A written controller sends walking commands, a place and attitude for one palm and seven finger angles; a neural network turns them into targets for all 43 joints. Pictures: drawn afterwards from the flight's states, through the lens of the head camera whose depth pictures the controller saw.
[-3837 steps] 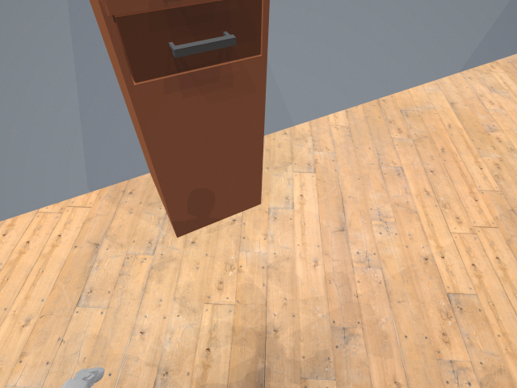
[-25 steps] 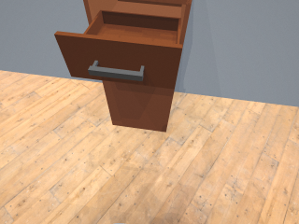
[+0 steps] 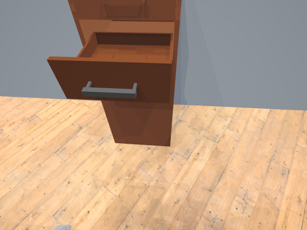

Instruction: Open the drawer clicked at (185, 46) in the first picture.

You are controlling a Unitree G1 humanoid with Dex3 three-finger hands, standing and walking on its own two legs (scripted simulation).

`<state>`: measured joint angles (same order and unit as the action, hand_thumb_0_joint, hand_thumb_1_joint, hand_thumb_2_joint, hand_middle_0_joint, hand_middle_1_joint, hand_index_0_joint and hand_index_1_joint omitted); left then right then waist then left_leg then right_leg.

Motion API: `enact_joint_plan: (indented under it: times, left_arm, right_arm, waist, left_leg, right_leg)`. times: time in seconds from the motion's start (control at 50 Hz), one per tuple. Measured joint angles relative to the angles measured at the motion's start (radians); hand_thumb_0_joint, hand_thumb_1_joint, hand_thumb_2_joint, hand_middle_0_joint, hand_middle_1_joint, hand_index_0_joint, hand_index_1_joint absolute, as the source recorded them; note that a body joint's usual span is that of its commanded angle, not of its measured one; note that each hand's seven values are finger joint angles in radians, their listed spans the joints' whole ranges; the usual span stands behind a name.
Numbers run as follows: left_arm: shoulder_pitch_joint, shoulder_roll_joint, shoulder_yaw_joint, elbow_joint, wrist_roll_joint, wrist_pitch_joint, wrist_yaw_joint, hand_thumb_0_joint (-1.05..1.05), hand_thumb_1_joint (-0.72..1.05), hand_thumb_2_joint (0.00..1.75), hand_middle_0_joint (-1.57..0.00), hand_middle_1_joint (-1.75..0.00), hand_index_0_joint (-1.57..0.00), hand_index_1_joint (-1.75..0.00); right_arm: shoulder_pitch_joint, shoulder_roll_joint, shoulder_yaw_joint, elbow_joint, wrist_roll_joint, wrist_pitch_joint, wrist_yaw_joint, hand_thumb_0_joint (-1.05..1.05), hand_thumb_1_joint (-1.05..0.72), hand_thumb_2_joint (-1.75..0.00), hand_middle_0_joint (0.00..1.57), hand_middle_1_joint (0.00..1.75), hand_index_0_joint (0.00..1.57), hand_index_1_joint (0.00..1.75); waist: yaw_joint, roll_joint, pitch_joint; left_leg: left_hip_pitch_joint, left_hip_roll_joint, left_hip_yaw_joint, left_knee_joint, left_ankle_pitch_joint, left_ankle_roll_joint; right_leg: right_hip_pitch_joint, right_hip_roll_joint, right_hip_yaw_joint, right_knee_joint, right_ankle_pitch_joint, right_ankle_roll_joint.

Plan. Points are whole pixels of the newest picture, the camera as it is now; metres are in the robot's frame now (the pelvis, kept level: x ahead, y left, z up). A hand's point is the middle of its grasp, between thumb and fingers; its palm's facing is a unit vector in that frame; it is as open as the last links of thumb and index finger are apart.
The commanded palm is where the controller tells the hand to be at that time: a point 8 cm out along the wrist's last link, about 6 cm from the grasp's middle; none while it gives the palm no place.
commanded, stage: let the arm hang, fingers relaxed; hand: left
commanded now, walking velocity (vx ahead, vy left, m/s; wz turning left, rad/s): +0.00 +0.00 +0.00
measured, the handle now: (110, 88) +0.52 +0.17 +0.08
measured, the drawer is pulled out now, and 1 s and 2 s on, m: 0.30 0.30 0.30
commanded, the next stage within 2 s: look to check the result in 0.10 s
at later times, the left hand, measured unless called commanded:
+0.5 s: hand out of the picture +0.11 +0.24 -0.15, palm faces -0.04 -0.93 -0.36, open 7.4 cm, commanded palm none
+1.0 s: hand out of the picture +0.12 +0.25 -0.15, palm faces -0.03 -0.94 -0.35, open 7.4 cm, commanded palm none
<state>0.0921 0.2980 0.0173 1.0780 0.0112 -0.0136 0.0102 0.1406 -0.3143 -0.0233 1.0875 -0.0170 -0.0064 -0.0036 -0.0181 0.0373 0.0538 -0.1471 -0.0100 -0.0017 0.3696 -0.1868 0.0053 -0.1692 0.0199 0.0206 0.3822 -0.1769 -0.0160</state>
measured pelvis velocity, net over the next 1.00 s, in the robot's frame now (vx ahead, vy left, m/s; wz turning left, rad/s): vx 0.03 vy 0.00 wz -0.01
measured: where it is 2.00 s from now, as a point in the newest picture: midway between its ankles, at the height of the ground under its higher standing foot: outside the picture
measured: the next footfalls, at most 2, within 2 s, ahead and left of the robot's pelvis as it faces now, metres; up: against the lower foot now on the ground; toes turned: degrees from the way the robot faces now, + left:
none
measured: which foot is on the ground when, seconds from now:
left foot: down 0.00-1.00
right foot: down 0.00-1.00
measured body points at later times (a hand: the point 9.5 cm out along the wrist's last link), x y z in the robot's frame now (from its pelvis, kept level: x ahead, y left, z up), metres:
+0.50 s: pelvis +0.02 -0.01 +0.00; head +0.05 -0.02 +0.45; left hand +0.11 +0.29 -0.13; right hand +0.08 -0.30 -0.14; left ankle +0.01 +0.12 -0.75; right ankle +0.02 -0.11 -0.75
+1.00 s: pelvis +0.03 +0.00 +0.00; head +0.05 +0.00 +0.45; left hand +0.13 +0.30 -0.13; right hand +0.10 -0.30 -0.13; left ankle +0.01 +0.12 -0.75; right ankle +0.02 -0.11 -0.75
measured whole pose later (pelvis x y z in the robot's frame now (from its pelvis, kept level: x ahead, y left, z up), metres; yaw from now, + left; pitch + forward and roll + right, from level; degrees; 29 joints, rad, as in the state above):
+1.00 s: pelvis +0.03 +0.00 +0.00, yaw +0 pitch -2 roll +0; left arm 0.08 0.34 0.02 1.11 0.01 -0.01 0.01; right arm 0.09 -0.34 -0.01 1.11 -0.01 0.00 -0.01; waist -0.01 0.00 0.08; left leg -0.08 0.00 0.00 0.30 -0.20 0.00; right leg -0.09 0.03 0.03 0.30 -0.18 -0.02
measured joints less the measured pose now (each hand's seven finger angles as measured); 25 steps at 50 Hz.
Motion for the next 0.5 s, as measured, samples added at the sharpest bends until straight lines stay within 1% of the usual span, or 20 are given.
enact_joint_plan:
  times: [0.12, 0.22, 0.5]
  left_arm:
    - [-0.028, 0.012, -0.002, -0.001, 0.0, -0.002, -0.003, 0.0, 0.9, 0.89, -0.2, -0.3, -0.21, -0.3]
    - [-0.028, 0.023, -0.002, 0.007, -0.001, 0.0, -0.004, 0.0, 0.9, 0.89, -0.2, -0.3, -0.21, -0.3]
    - [-0.002, 0.035, -0.002, 0.033, -0.003, 0.006, -0.002, 0.0, 0.9, 0.89, -0.2, -0.3, -0.21, -0.3]
  right_arm:
    - [-0.019, -0.026, 0.0, 0.009, -0.001, 0.002, 0.001, 0.0, -0.91, -0.9, 0.2, 0.3, 0.2, 0.3]
    - [-0.02, -0.037, 0.003, 0.017, -0.001, 0.005, 0.001, 0.0, -0.91, -0.9, 0.2, 0.3, 0.2, 0.3]
    - [-0.025, -0.023, 0.014, 0.028, 0.003, 0.01, 0.0, 0.0, -0.9, -0.9, 0.2, 0.3, 0.2, 0.3]
  waist:
    - [-0.008, -0.011, 0.013]
    - [-0.01, -0.018, 0.021]
    - [-0.001, -0.017, 0.035]
  left_leg:
    - [0.014, 0.008, 0.001, -0.019, 0.003, -0.006]
    - [0.025, 0.013, 0.002, -0.033, 0.003, -0.01]
    - [0.049, 0.017, 0.002, -0.055, -0.001, -0.012]
  right_leg:
    - [0.016, 0.008, 0.001, -0.025, 0.007, -0.005]
    - [0.027, 0.013, 0.003, -0.041, 0.01, -0.008]
    - [0.052, 0.016, 0.003, -0.068, 0.009, -0.01]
